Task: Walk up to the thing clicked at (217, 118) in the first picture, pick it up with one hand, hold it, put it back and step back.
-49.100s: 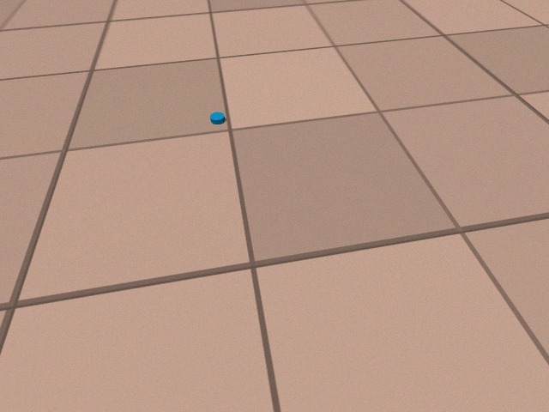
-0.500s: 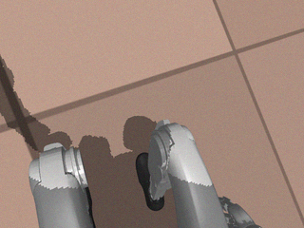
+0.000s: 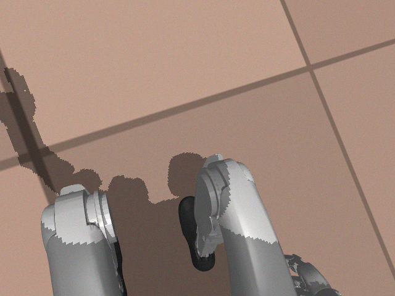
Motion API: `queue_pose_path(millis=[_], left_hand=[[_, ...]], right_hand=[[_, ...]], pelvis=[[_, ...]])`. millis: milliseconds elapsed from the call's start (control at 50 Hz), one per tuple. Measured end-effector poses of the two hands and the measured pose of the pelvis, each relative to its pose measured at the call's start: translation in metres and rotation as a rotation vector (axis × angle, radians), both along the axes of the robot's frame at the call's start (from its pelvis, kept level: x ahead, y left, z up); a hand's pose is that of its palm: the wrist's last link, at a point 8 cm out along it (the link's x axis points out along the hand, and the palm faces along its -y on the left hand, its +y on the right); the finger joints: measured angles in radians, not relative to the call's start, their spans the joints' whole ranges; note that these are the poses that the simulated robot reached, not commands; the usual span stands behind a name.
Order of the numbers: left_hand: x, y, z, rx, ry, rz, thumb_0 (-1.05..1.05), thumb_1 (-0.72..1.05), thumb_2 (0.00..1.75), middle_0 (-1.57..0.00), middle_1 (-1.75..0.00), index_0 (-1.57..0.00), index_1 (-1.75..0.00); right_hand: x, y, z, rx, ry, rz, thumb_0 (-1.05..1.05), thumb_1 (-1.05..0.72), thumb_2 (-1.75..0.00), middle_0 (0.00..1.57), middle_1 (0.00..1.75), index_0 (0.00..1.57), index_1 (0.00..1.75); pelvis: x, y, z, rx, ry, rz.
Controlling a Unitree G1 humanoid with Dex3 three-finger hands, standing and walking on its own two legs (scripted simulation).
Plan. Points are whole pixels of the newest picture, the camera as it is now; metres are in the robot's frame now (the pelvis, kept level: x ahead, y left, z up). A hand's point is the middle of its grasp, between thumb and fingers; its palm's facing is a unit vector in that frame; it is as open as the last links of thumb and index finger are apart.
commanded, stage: go down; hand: left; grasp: from above
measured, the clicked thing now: out of the picture +0.50 +0.40 -0.32
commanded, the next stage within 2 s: home in 0.12 s
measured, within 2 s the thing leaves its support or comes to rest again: neither
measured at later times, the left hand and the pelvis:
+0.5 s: hand out of the picture +0.42 +0.37 -0.01, palm faces -0.30 -0.46 -0.84, open 7.4 cm; pelvis +0.01 +0.01 +0.10, yaw +3 degrees
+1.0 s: hand out of the picture +0.28 +0.26 +0.19, palm faces +0.10 -0.92 -0.39, open 7.4 cm; pelvis +0.04 -0.01 +0.29, yaw +9 degrees
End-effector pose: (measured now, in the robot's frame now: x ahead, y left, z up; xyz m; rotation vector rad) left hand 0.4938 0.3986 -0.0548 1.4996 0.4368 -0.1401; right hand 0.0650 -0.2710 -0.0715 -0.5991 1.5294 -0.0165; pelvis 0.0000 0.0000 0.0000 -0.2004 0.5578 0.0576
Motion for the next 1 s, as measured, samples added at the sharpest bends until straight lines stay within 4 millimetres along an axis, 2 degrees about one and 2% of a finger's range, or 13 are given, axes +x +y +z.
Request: queue_pose_path(millis=[160,260,340,440,560,640,740,860,1000], left_hand=[[0.004,0.003,0.003,0.056,0.075,0.086,0.00,0.89,0.89,-0.22,-0.30,-0.22,-0.30],[0.001,-0.004,0.012,-0.032,0.088,0.111,0.00,0.89,0.89,-0.22,-0.30,-0.22,-0.30],[-0.011,-0.010,0.033,-0.126,0.057,0.125,0.00,0.89,0.89,-0.22,-0.30,-0.22,-0.30],[-0.047,-0.011,0.076,-0.252,0.011,0.189,0.00,0.89,0.89,-0.22,-0.30,-0.22,-0.30],[-0.109,-0.012,0.126,-0.406,0.035,0.344,0.00,0.89,0.89,-0.21,-0.30,-0.22,-0.30],[-0.148,-0.023,0.155,-0.523,0.048,0.429,0.00,0.89,0.89,-0.21,-0.30,-0.22,-0.30],[-0.184,-0.043,0.188,-0.666,0.030,0.530,0.01,0.89,0.89,-0.21,-0.30,-0.22,-0.30],[-0.213,-0.069,0.229,-0.810,-0.001,0.670,0.01,0.89,0.89,-0.21,-0.30,-0.22,-0.30],[-0.238,-0.099,0.282,-0.941,0.013,0.816,0.01,0.90,0.89,-0.21,-0.30,-0.21,-0.30]], right_hand=[[-0.011,0.009,-0.004,0.046,-0.009,-0.055,0.00,-0.91,-0.90,0.20,0.29,0.20,0.30],[-0.015,0.015,0.010,0.059,-0.002,-0.091,0.00,-0.91,-0.90,0.20,0.29,0.20,0.30],[-0.009,0.017,0.027,0.058,-0.020,-0.115,0.00,-0.91,-0.90,0.20,0.30,0.20,0.30],[0.019,0.018,0.054,0.075,-0.097,-0.130,0.00,-0.91,-0.90,0.20,0.30,0.20,0.30],[0.075,0.027,0.097,0.132,-0.254,-0.080,0.00,-0.91,-0.90,0.20,0.29,0.20,0.30],[0.112,0.035,0.131,0.171,-0.380,-0.028,0.00,-0.91,-0.90,0.20,0.29,0.20,0.30],[0.148,0.044,0.175,0.209,-0.528,0.014,0.00,-0.91,-0.90,0.20,0.29,0.20,0.30],[0.172,0.052,0.222,0.248,-0.649,0.017,0.01,-0.91,-0.90,0.20,0.29,0.20,0.30],[0.178,0.056,0.276,0.261,-0.719,-0.013,0.01,-0.91,-0.90,0.20,0.30,0.20,0.30]], pelvis=[[-0.001,0.001,0.005,0.004,0.026,-0.003],[0.003,0.002,0.019,0.005,0.045,0.001],[0.007,0.004,0.037,0.006,0.064,0.010],[0.011,0.006,0.072,0.018,0.082,0.022],[0.013,0.005,0.125,0.041,0.060,0.039],[0.016,0.004,0.158,0.058,0.026,0.056],[0.020,0.002,0.194,0.078,-0.020,0.075],[0.029,-0.002,0.235,0.104,-0.075,0.087],[0.044,-0.005,0.286,0.131,-0.153,0.099]])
